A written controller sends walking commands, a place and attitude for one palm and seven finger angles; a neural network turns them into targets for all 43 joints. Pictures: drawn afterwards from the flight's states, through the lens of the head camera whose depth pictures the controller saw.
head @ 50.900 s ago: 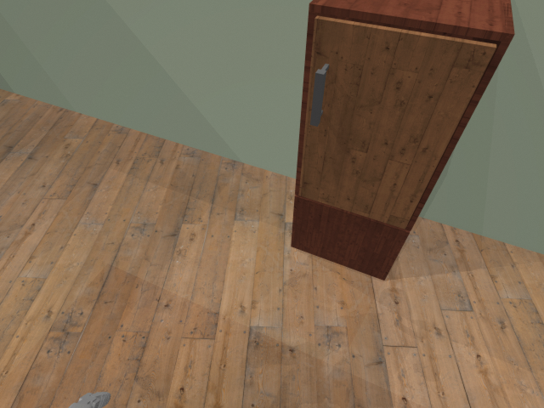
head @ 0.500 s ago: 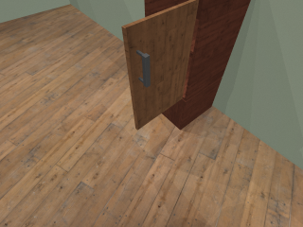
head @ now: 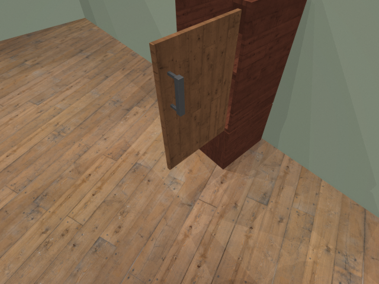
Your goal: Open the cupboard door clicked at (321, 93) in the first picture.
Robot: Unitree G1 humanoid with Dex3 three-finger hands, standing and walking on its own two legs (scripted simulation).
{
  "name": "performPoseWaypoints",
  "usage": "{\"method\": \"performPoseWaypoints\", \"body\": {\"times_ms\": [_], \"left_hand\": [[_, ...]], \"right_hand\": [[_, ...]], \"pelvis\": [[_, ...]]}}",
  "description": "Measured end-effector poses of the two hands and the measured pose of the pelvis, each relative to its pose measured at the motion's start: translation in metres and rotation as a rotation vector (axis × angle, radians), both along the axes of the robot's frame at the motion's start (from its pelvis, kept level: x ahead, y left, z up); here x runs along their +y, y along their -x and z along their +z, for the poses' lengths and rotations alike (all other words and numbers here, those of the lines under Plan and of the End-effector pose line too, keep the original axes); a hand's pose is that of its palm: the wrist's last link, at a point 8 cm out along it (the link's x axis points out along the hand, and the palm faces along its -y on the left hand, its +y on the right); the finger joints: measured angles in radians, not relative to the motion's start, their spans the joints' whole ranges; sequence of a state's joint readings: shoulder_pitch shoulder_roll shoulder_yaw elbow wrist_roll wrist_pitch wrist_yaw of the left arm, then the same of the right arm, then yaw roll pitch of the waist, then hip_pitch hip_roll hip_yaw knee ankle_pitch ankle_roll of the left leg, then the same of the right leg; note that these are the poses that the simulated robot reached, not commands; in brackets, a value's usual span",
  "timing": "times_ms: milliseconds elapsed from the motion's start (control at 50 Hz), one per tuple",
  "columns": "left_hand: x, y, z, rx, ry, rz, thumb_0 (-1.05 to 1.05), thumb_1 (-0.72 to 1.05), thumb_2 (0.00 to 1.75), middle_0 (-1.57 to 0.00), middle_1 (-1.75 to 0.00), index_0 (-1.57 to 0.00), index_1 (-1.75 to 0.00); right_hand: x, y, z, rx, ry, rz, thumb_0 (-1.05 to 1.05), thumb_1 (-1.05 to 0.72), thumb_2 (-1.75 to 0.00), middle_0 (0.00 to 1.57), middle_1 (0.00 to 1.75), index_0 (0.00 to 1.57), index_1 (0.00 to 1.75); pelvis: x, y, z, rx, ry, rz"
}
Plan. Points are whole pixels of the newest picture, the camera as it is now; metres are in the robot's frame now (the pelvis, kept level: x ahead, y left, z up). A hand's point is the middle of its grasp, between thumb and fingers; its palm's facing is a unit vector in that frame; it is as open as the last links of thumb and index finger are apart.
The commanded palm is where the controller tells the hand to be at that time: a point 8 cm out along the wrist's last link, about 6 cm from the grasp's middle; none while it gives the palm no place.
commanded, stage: let the arm hang, fingers relaxed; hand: left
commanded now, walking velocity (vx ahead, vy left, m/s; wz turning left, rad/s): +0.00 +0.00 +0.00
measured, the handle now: (175, 94) +0.66 +0.08 +0.02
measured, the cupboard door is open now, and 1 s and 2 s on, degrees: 92 92 92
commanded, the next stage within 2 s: look to check the result in 0.06 s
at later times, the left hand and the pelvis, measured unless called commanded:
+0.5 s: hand out of the picture +0.06 +0.22 -0.16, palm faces +0.01 -0.95 -0.30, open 7.4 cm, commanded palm none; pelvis +0.02 +0.00 +0.00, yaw +0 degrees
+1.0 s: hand out of the picture +0.11 +0.23 -0.15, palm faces -0.01 -0.95 -0.32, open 7.4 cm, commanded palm none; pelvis +0.03 -0.01 +0.01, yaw +0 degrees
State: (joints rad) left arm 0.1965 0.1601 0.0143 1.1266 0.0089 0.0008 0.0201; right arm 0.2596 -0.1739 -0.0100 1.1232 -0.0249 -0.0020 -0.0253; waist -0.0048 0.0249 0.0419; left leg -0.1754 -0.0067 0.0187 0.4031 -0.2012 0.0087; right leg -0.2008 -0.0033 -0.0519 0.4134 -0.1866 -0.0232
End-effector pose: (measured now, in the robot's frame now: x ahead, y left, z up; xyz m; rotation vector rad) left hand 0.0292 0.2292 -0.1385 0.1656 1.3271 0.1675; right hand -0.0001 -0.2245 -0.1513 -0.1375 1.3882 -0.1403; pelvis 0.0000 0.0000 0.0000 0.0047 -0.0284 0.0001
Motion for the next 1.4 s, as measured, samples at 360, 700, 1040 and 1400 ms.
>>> {"method": "performPoseWaypoints", "body": {"times_ms": [360,700,1040,1400], "left_hand": [[0.027,-0.009,0.01,0.026,-0.068,-0.003,0.0,0.91,0.9,-0.2,-0.3,-0.2,-0.3],[0.039,-0.051,0.019,-0.045,-0.101,-0.034,0.0,0.9,0.9,-0.2,-0.3,-0.21,-0.3],[0.042,-0.074,0.023,-0.064,-0.114,-0.055,0.0,0.9,0.9,-0.2,-0.3,-0.21,-0.3],[0.039,-0.077,0.02,-0.045,-0.106,-0.06,0.01,0.9,0.9,-0.2,-0.3,-0.21,-0.3]], "right_hand": [[-0.025,-0.029,0.005,-0.01,0.045,0.029,0.0,-0.91,-0.9,0.2,0.3,0.2,0.3],[-0.049,-0.075,0.015,-0.081,0.094,0.065,0.0,-0.91,-0.9,0.2,0.3,0.2,0.3],[-0.058,-0.091,0.019,-0.094,0.108,0.066,0.0,-0.91,-0.9,0.2,0.3,0.2,0.3],[-0.058,-0.089,0.02,-0.07,0.112,0.052,0.0,-0.91,-0.9,0.2,0.3,0.2,0.3]], "pelvis": [[-0.003,-0.01,0.002,0.005,0.001,0.003],[-0.006,-0.023,0.004,0.007,0.001,0.006],[-0.008,-0.034,0.006,0.014,0.001,0.0],[-0.009,-0.042,0.006,0.017,0.002,-0.007]]}}
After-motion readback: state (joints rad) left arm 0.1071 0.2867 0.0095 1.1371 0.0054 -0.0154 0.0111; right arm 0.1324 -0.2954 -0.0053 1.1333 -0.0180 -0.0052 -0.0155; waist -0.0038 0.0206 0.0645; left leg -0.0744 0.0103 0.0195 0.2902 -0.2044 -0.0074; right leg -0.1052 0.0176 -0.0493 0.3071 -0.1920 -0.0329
